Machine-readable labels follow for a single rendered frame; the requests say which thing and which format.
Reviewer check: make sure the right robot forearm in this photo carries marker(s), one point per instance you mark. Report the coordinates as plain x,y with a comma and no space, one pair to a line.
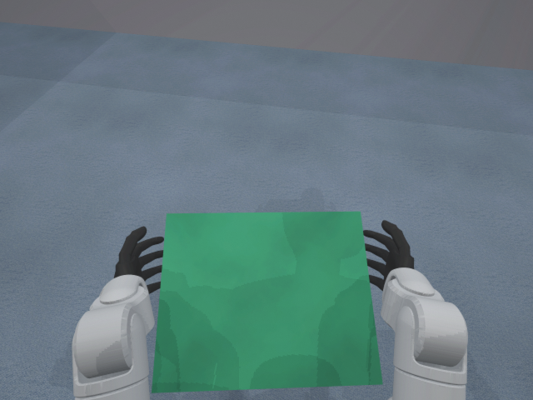
430,352

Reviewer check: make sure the left robot forearm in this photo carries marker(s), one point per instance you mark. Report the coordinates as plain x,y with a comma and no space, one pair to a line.
109,346

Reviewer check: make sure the robot left hand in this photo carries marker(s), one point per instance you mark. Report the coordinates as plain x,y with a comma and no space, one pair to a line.
131,264

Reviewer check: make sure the robot right hand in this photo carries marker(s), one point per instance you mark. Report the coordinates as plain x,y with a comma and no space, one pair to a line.
399,255

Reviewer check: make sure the carton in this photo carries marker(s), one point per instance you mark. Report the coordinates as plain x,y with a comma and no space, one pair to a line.
258,300

